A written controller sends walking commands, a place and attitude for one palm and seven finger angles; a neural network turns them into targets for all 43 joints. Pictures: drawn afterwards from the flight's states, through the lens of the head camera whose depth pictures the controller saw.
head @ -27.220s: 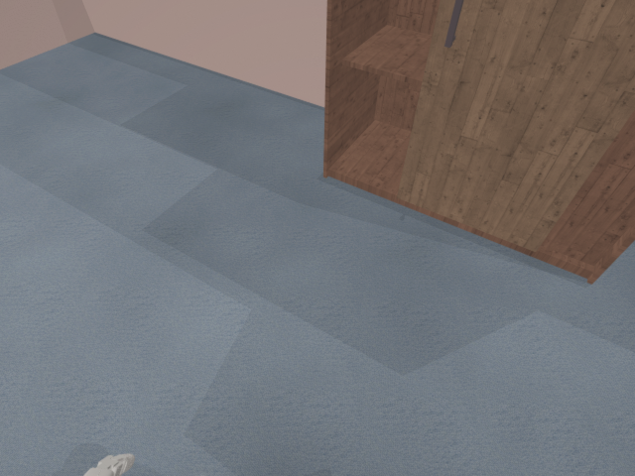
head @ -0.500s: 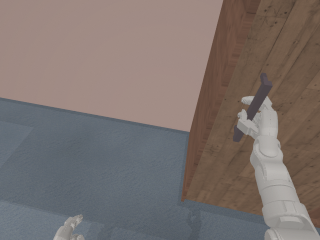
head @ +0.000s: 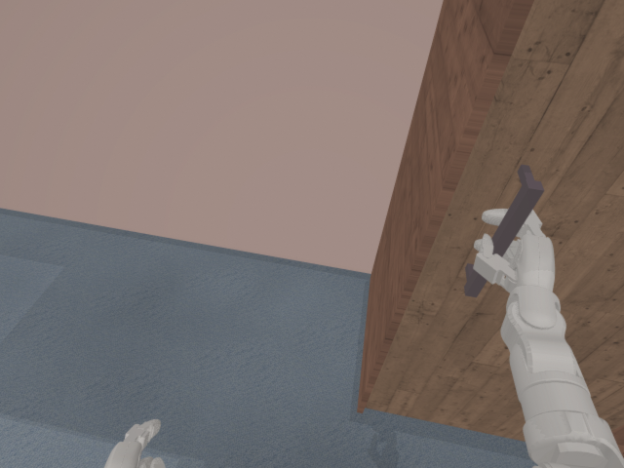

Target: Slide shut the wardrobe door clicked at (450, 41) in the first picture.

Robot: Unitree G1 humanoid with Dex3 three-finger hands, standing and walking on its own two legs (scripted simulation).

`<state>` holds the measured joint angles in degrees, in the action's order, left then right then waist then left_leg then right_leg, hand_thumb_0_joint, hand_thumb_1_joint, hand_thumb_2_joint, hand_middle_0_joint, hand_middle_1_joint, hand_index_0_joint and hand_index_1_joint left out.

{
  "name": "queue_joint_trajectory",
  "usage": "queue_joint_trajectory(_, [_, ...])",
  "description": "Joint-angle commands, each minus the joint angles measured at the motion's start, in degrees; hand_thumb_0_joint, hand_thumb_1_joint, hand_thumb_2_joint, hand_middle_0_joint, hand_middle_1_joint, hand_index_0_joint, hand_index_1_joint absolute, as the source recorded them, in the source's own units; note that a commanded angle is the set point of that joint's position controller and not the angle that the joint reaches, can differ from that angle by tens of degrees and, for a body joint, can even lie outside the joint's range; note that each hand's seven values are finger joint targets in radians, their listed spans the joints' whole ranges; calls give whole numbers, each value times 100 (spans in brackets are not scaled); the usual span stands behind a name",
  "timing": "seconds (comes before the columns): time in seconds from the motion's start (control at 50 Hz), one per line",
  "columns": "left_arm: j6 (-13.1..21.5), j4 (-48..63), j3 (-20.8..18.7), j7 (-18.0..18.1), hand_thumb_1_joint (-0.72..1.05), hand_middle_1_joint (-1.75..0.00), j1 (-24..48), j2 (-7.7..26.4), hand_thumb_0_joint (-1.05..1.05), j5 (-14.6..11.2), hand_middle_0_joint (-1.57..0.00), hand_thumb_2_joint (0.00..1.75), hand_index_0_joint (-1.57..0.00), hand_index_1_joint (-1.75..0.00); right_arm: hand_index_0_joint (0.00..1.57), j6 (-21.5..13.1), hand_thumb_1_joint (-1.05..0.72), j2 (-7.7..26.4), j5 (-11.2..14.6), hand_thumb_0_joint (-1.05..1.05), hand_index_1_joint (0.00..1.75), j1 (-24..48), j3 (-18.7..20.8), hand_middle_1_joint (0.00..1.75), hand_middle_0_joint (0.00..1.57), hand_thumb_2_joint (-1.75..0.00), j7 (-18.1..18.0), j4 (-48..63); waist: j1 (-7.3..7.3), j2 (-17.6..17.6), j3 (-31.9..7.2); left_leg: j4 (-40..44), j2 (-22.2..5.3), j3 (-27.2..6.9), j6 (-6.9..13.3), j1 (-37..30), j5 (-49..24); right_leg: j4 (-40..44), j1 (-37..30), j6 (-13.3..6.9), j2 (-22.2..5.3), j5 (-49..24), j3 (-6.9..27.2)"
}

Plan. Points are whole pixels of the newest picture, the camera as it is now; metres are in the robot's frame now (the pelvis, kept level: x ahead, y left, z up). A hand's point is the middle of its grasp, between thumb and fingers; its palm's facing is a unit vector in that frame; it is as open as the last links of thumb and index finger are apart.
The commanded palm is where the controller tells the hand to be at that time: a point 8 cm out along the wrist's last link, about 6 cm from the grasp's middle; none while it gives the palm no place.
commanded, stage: stop walking and hold the door there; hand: right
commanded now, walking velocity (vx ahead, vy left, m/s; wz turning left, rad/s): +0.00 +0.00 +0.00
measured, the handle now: (495, 237) +0.42 -0.25 +0.09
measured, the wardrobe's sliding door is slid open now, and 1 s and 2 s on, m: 0.00 0.00 0.00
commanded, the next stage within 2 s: loosen the grip on the handle in 0.04 s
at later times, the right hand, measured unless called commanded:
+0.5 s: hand (487, 257) +0.37 -0.22 +0.10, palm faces +0.33 +0.92 -0.19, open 11.7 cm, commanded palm +0.33 -0.25 +0.11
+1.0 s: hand (496, 256) +0.38 -0.24 +0.10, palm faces +0.32 +0.93 -0.17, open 14.1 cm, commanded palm +0.33 -0.29 +0.12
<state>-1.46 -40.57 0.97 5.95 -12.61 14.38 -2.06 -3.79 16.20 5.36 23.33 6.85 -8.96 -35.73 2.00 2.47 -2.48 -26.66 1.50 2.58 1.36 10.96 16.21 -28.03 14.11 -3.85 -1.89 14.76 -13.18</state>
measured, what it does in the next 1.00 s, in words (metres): stands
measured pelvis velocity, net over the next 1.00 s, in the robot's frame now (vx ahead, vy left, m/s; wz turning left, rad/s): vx -0.01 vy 0.03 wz -0.10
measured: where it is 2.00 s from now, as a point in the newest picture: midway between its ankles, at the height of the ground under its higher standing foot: outside the picture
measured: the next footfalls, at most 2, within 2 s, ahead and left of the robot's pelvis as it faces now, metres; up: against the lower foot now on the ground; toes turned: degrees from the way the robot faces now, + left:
none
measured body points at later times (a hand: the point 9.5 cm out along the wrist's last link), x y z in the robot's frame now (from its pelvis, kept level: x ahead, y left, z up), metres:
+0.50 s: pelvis -0.03 +0.03 -0.01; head -0.01 +0.02 +0.44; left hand +0.10 +0.29 -0.11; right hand +0.35 -0.27 +0.12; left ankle -0.02 +0.11 -0.74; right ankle +0.01 -0.07 -0.74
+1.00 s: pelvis -0.01 +0.03 -0.01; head +0.01 +0.02 +0.44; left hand +0.13 +0.27 -0.11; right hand +0.35 -0.28 +0.11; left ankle -0.02 +0.11 -0.74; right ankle +0.01 -0.07 -0.74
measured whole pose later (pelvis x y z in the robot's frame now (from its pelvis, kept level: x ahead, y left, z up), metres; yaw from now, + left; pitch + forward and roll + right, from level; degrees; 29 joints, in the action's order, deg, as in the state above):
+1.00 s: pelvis -0.01 +0.03 -0.01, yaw -6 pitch +5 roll +0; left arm 4.3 -38.5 1.2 3.2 -15.8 14.6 -2.7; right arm -3.4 21.0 2.9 30.0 14.6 0.4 -38.8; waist -2.2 0.0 -2.5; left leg -31.7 2.1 4.2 3.0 18.2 18.2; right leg -32.2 23.1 -2.7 -1.3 13.8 -7.0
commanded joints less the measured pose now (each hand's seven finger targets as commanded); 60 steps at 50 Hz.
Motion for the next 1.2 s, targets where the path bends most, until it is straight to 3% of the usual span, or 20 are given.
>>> queue_joint_trajectory(0.0, [193,776,-246,92,90,-30,474,764,0,-1,-20,90,-20,-30,45,-293,-90,725,-197,0,140,1959,-131,140,45,-90,183,1263,-191,-149,-1252,380,-828,-833,-51,298,-1930,278,-1255,226,-969,-1668,1144])
queue_joint_trajectory(0.1, [174,824,-222,105,90,-30,506,720,0,-4,-20,90,-20,-30,45,-296,-90,582,-182,0,140,1907,-251,140,45,-90,205,1357,-205,-155,-1204,390,-756,-750,-84,375,-1733,353,-1311,203,-981,-1627,1173])
queue_joint_trajectory(0.12, [354,1008,-751,-132,90,-30,-58,932,0,162,-20,90,-20,-30,45,-491,-90,4851,-931,0,140,5249,3242,140,45,-90,116,2142,13,-1681,243,896,-605,-906,-274,1413,-2280,119,-742,-49,-849,-1575,991])
queue_joint_trajectory(0.14, [689,854,-383,-184,90,-30,536,809,0,112,-20,90,-20,-30,45,287,-78,1226,-864,0,140,3993,678,140,45,-84,597,-422,-676,-1516,-1444,-458,-132,-58,118,188,-4036,519,-891,32,-223,-3838,1418])
queue_joint_trajectory(0.16, [832,813,-595,-209,90,-30,-15,941,0,-77,-20,90,-20,-30,45,375,-66,1023,-392,0,140,3387,946,140,45,-78,770,507,-249,-434,-2236,-517,-145,113,109,631,-2390,352,-1933,421,-447,-5212,1584])
queue_joint_trajectory(0.18, [889,751,-505,-259,90,-30,-38,834,0,-79,-20,90,-20,-30,45,335,-54,912,-274,0,140,2589,1072,140,45,-73,843,708,-109,722,-2212,-325,-97,-22,49,1304,-1062,31,-2686,638,-472,-5755,1570])
queue_joint_trajectory(0.2, [943,750,-527,-344,90,-30,-154,886,0,73,-20,90,-20,-30,45,138,-42,1295,-195,0,140,2530,1288,140,45,-67,794,1568,22,1362,-2552,-259,-137,-154,46,1345,-692,-37,-3055,768,-411,-5565,1582])
queue_joint_trajectory(0.22, [1006,829,-520,-393,90,-30,-48,822,0,130,-20,90,-20,-30,45,-15,-30,1314,-293,0,140,2605,1114,140,45,-61,726,2015,-28,1124,-2359,-135,-124,-193,54,1281,-711,-72,-2795,704,-400,-4882,1511])
queue_joint_trajectory(0.26, [965,818,-499,-470,90,-30,-99,888,0,110,-20,90,-20,-30,45,-101,-5,1083,-377,0,140,2458,890,140,45,-49,576,1615,-290,-125,-1831,40,-69,-75,8,999,-1296,-136,-1754,409,-286,-3341,1327])
queue_joint_trajectory(0.28, [920,843,-481,-484,90,-30,-117,950,0,45,-20,90,-20,-30,45,-86,7,984,-393,0,140,2556,693,140,45,-43,549,1501,-374,-339,-1694,19,-94,-85,-22,954,-1594,-155,-1434,284,-215,-2678,1243])
queue_joint_trajectory(0.36, [868,834,-396,-383,90,-30,-65,924,0,-70,-20,90,-20,-30,42,-65,55,1221,-505,0,137,3256,513,137,42,-20,441,1094,-445,-41,-1602,113,-140,-223,-14,1090,-567,-5,-788,163,-76,-775,1232])
queue_joint_trajectory(0.42, [930,787,-325,-312,90,-30,-116,883,0,-122,-20,90,-20,-30,38,-171,55,1297,-451,0,132,3404,478,132,38,-20,456,614,-458,-174,-1260,271,-155,-331,-17,1159,7,53,-392,117,-14,-54,1236])
queue_joint_trajectory(0.5, [1016,710,-287,-255,90,-30,-161,900,0,-126,-20,90,-20,-30,33,-387,55,1374,-257,0,125,3679,508,125,33,-20,525,290,-496,-496,-1119,415,-201,-472,-68,1089,317,16,-58,62,48,196,1172])
queue_joint_trajectory(0.52, [1017,724,-314,-231,90,-30,-147,956,0,-120,-20,90,-20,-30,32,-474,55,2131,-277,0,123,3758,1062,123,32,-20,514,654,-309,-305,-1454,413,-228,-566,-54,798,236,8,-92,50,49,34,1154])
queue_joint_trajectory(0.58, [1012,717,-263,-227,90,-30,-172,882,0,-106,-20,90,-20,-30,28,-502,55,1896,-298,0,118,3724,819,118,28,-20,578,493,-409,-312,-1312,389,-241,-615,-81,697,-80,-33,31,28,60,-202,1120])
queue_joint_trajectory(0.7, [1005,770,-334,-272,90,-30,-323,873,0,-80,-20,90,-20,-30,25,-456,55,1686,-205,0,115,3134,854,115,25,-20,670,885,-287,-170,-1793,93,-183,-434,-69,481,-1460,-174,-407,22,79,-1189,1087])
queue_joint_trajectory(0.74, [987,757,-325,-273,90,-30,-346,879,0,-93,-20,90,-20,-30,25,-382,55,1572,-179,0,115,3031,786,115,25,-20,677,908,-348,-230,-1614,76,-157,-358,-81,640,-1540,-192,-444,27,71,-1274,1094])
queue_joint_trajectory(0.96, [741,856,-263,-152,90,-30,-353,892,0,-96,-20,90,-20,-30,25,-180,55,2453,-183,0,115,2813,1584,115,25,-20,780,734,-293,-326,-1523,-28,-164,-366,-96,548,-1685,-272,-185,29,74,-1339,1122])
queue_joint_trajectory(1.1, [731,926,-299,-148,90,-30,-416,872,0,-107,-20,90,-20,-30,25,-373,55,2252,-158,0,115,2816,1344,115,25,-20,1086,1059,-338,80,-1896,-172,-98,-293,-41,727,-1905,-404,-657,41,45,-1835,1203])
queue_joint_trajectory(1.18, [722,862,-293,-108,90,-30,-442,956,0,-145,-20,90,-20,-30,25,-333,55,2396,-36,0,115,2906,1377,115,25,-20,1327,755,-451,-103,-1563,-90,-98,-293,-59,945,-1585,-407,-422,40,35,-1465,1243])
